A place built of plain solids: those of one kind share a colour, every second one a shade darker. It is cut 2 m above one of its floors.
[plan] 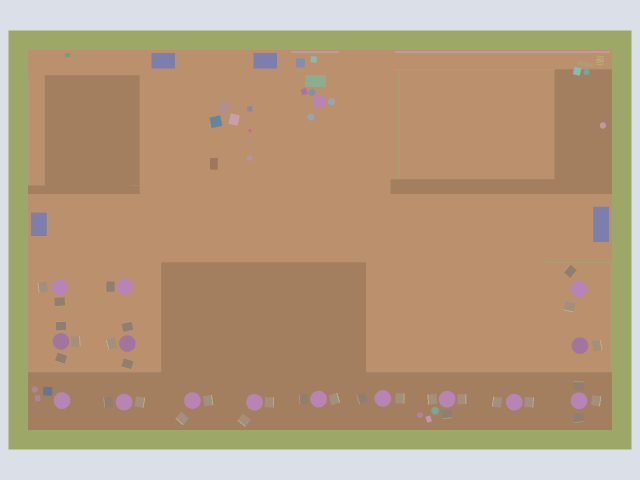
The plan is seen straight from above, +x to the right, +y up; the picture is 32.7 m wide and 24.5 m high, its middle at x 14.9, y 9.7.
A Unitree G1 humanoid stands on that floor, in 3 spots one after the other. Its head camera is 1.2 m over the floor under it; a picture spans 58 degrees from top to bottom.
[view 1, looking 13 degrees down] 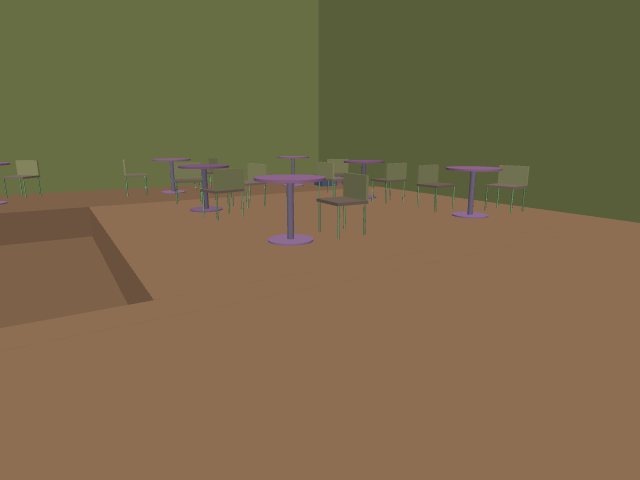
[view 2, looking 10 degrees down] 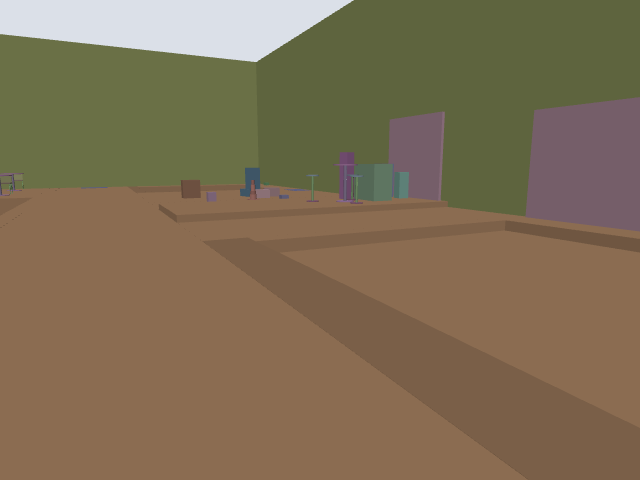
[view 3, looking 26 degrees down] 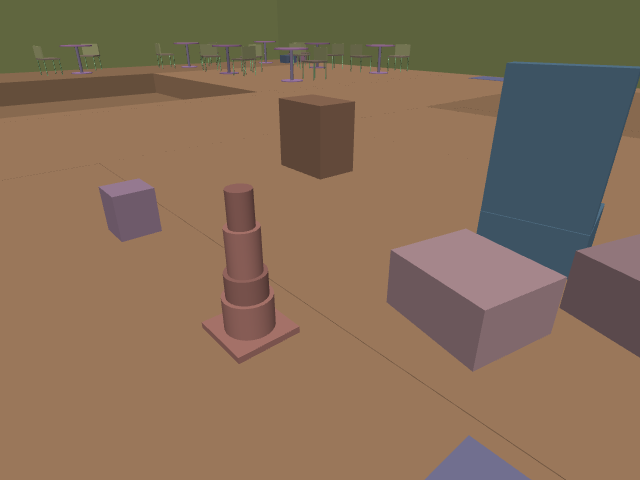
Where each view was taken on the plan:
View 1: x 7.38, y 11.90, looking -122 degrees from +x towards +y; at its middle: floor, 5.33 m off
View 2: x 25.32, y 10.66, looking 153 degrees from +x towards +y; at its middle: floor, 7.32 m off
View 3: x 12.10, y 16.65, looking -131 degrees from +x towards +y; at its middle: floor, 2.74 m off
